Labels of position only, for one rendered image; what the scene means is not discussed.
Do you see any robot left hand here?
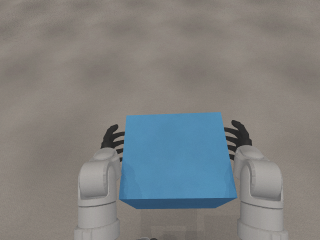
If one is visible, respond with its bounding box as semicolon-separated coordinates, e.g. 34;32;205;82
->
100;124;125;162

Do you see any robot left forearm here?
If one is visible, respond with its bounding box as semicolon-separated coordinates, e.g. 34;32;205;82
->
74;147;122;240

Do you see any carton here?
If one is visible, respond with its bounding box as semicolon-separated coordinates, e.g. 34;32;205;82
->
119;112;238;209

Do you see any robot right forearm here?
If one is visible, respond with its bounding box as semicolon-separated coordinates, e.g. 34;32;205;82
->
233;145;289;240

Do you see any robot right hand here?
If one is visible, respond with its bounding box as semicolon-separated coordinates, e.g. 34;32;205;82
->
224;120;252;161

